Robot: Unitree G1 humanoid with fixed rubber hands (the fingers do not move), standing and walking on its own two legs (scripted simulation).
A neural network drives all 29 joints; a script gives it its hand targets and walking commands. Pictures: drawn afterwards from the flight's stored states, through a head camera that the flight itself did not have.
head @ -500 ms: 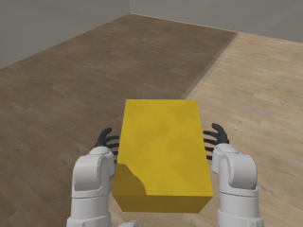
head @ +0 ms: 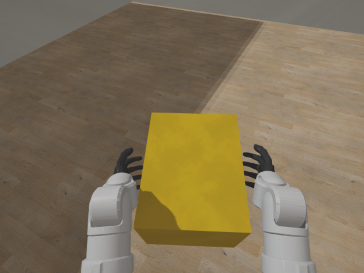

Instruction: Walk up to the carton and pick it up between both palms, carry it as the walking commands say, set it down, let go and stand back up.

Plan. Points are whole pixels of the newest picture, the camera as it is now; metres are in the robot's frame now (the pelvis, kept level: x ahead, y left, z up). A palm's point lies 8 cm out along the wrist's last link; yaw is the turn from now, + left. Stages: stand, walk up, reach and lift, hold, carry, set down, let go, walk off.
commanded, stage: carry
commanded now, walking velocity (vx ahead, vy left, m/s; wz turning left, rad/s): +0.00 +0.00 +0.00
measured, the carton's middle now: (192, 178) +0.34 +0.00 +0.01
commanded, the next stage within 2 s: none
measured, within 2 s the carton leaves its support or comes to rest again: neither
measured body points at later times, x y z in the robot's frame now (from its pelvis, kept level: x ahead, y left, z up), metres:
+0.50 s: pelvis -0.07 -0.02 -0.01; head -0.04 -0.03 +0.43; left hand +0.20 +0.16 +0.06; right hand +0.24 -0.13 +0.06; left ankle +0.03 +0.10 -0.73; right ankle +0.02 -0.12 -0.72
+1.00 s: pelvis -0.22 -0.07 -0.01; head -0.16 -0.04 +0.44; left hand -0.02 +0.20 +0.05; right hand +0.12 -0.06 +0.06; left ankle -0.19 +0.07 -0.73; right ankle -0.15 -0.18 -0.69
